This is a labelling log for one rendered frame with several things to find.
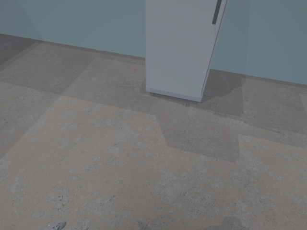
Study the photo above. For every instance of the handle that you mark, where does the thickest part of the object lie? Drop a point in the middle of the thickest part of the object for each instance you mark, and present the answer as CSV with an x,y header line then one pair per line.
x,y
216,11

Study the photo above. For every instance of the robot left hand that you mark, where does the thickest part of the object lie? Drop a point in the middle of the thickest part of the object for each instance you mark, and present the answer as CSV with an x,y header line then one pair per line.
x,y
56,225

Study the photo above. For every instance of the fridge door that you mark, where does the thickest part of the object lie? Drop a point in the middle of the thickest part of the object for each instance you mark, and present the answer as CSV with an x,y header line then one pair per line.
x,y
180,38

